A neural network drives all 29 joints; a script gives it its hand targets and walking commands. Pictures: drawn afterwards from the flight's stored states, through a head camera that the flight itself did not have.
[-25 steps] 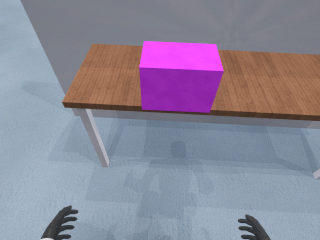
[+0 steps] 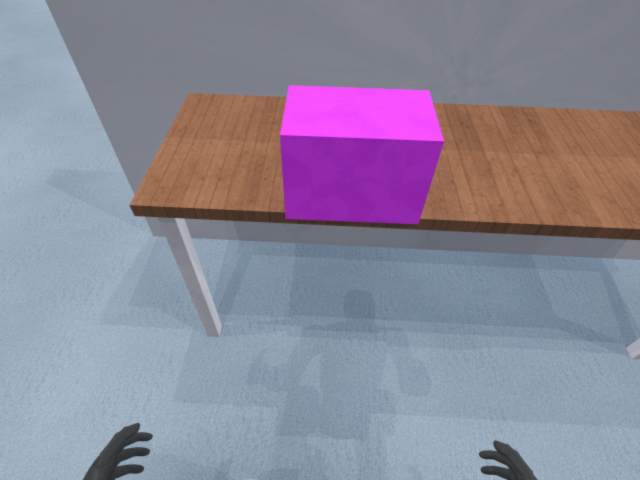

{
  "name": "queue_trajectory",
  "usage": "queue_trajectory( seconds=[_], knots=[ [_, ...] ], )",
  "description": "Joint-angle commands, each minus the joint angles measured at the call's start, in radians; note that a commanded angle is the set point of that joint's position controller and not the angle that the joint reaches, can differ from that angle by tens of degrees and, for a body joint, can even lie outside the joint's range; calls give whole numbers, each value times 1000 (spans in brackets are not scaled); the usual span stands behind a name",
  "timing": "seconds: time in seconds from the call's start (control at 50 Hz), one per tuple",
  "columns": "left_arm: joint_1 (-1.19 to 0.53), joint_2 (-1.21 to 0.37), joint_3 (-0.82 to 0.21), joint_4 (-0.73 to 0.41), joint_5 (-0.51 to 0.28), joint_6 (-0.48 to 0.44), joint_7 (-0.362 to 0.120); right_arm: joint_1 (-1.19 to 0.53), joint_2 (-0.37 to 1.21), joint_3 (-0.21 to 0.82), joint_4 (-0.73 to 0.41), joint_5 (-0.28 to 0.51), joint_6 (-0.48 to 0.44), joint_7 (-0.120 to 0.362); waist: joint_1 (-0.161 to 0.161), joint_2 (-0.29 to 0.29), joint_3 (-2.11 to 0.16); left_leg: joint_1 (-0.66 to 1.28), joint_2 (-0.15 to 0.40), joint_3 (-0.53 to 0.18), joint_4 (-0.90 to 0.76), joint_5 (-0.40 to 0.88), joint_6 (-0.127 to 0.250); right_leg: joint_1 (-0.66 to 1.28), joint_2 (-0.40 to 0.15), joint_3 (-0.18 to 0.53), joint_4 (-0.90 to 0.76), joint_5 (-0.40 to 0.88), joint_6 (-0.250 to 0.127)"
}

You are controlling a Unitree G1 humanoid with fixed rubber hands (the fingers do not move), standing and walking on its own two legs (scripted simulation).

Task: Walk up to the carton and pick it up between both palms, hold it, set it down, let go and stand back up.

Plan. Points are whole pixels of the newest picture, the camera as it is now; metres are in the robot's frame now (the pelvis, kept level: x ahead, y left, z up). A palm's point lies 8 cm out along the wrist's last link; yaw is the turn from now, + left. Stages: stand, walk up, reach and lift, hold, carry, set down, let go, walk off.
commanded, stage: stand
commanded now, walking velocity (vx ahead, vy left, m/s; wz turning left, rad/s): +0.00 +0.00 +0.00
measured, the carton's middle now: (355, 156) +0.68 -0.06 +0.00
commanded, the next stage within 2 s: none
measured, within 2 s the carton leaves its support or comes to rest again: neither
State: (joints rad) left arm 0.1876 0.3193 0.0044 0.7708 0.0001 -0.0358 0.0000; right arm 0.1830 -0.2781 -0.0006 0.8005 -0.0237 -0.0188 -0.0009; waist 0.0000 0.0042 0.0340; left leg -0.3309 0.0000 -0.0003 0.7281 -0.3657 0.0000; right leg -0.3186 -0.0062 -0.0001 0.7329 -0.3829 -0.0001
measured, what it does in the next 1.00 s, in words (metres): stands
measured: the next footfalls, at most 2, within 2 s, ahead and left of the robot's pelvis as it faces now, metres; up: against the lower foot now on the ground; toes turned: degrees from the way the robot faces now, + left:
none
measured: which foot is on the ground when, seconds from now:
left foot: down 0.00-1.00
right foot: down 0.00-1.00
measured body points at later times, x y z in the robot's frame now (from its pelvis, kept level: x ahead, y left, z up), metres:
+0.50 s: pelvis -0.01 +0.01 +0.00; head -0.01 +0.01 +0.45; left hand +0.11 +0.29 -0.11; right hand +0.10 -0.26 -0.11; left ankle +0.02 +0.12 -0.71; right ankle +0.01 -0.12 -0.71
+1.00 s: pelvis -0.01 +0.00 +0.01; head +0.00 -0.01 +0.46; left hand +0.11 +0.28 -0.10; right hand +0.10 -0.27 -0.12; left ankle +0.02 +0.12 -0.71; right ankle +0.01 -0.12 -0.71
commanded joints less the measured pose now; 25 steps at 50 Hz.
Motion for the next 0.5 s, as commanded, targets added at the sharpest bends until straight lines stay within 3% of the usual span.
queue_trajectory(
  seconds=[0.0,0.02,0.04,0.08,0.12,0.14,0.18,0.2,0.22,0.24,0.3,0.32,0.38,0.4,0.42,0.44,0.46,0.48],
  knots=[
    [-53,220,71,-4,18,-27,14,-55,-273,-71,-22,9,-35,-8,4,58,-75,51,97,-111,-200,187,71,38,-76,115,-175,205,-63],
    [-65,223,75,10,24,-29,13,-63,-256,-71,-28,10,-34,-11,-8,49,-58,41,93,-101,-177,195,63,37,-86,126,-203,207,-70],
    [-94,209,58,-3,18,-31,11,-71,-251,-63,-22,9,-31,-10,-5,-13,-32,44,100,-123,-194,163,71,5,-81,123,-214,179,-75],
    [-89,221,73,4,22,-34,14,-64,-257,-65,-20,17,-33,-10,-16,7,-84,54,87,-103,-172,190,64,29,-86,126,-212,219,-70],
    [-82,231,67,21,24,-31,11,-80,-275,-67,-11,7,-31,-7,5,4,-12,17,94,-113,-192,151,67,8,-87,133,-222,190,-68],
    [-68,233,71,30,25,-34,12,-64,-263,-70,-14,13,-27,-5,-6,10,-27,32,80,-102,-190,154,62,17,-104,154,-230,187,-73],
    [-77,227,69,38,20,-34,11,-49,-249,-72,-4,16,-29,-6,-2,-59,-45,43,80,-84,-174,152,59,19,-116,170,-246,171,-82],
    [-69,221,61,31,15,-29,11,-79,-265,-72,0,9,-33,-7,10,-51,-60,61,79,-100,-190,148,58,36,-115,157,-260,172,-75],
    [-95,230,66,32,24,-29,9,-60,-262,-75,-5,18,-32,-8,-4,-29,-73,60,81,-85,-183,140,57,24,-125,174,-263,145,-73],
    [-101,237,69,33,22,-32,7,-64,-253,-68,2,14,-36,-12,-15,-22,-65,79,82,-84,-188,121,57,4,-97,145,-250,139,-66],
    [-94,232,72,48,25,-23,9,-58,-278,-72,25,7,-31,-8,-7,3,-78,80,97,-112,-218,169,62,38,-91,108,-232,174,-63],
    [-86,222,70,53,12,-24,14,-58,-273,-71,24,16,-31,-9,-1,73,-48,61,97,-111,-214,205,61,35,-81,113,-219,219,-56],
    [-92,225,70,64,16,-24,12,-69,-242,-50,33,13,-32,-8,-4,12,-32,23,102,-122,-221,187,66,43,-88,110,-222,199,-59],
    [-83,246,70,63,22,-15,9,-64,-266,-59,34,18,-30,-8,-10,76,-58,54,104,-114,-234,147,61,36,-87,116,-224,166,-61],
    [-77,220,64,70,13,-21,6,-82,-241,-58,33,15,-35,-13,11,61,-41,33,114,-137,-233,118,65,36,-88,107,-224,147,-64],
    [-61,233,67,69,18,-24,2,-82,-270,-56,31,19,-36,-12,5,80,-50,22,110,-134,-254,102,65,52,-79,121,-222,180,-60],
    [-93,231,67,79,22,-20,4,-93,-272,-63,29,13,-35,-11,7,34,-27,1,119,-141,-251,71,67,39,-88,114,-243,129,-66],
    [-81,209,61,69,9,-14,5,-105,-281,-63,28,8,-34,-9,12,37,7,13,119,-162,-306,13,71,13,-72,124,-243,82,-60]
  ],
)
